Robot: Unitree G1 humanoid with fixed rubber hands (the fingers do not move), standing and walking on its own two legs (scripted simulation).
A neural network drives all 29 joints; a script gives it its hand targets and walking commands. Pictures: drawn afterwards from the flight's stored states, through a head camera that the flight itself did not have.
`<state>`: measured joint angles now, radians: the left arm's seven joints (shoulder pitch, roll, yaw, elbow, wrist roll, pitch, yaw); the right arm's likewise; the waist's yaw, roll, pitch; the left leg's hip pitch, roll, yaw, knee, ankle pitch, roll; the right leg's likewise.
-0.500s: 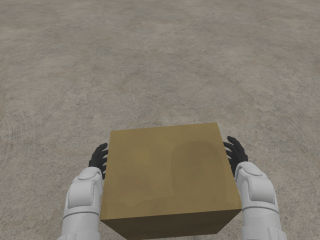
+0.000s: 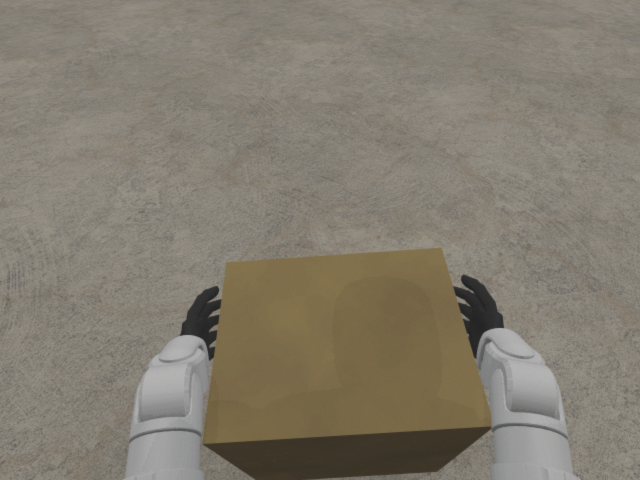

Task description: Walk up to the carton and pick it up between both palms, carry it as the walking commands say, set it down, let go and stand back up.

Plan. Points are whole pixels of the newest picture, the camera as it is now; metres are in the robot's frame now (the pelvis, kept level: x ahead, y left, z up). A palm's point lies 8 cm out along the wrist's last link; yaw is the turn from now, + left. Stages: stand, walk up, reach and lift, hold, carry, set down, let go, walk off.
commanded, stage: reach and lift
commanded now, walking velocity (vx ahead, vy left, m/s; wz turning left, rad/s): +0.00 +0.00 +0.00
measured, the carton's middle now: (341, 376) +0.26 -0.01 -0.04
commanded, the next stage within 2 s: hold in 0.54 s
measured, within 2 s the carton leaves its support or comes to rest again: neither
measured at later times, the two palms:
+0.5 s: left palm (191, 348) +0.27 +0.18 +0.03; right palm (482, 338) +0.28 -0.18 +0.04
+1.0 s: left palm (193, 350) +0.27 +0.18 +0.03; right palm (486, 343) +0.27 -0.19 +0.04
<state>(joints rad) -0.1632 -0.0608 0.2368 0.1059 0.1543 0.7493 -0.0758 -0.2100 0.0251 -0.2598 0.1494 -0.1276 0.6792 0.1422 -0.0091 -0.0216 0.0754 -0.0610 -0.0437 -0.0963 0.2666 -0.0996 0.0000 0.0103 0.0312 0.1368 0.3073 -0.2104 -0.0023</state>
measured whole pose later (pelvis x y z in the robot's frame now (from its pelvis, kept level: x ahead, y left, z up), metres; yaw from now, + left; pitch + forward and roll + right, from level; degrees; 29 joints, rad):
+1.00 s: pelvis -0.01 +0.00 +0.00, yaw +0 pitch -7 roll +0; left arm -0.16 -0.04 0.23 0.11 0.14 0.75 -0.08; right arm -0.19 0.05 -0.27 0.12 -0.14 0.69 0.13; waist 0.00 -0.03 0.08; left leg -0.06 -0.04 -0.09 0.30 -0.11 0.00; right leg 0.00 0.03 0.13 0.34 -0.22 0.00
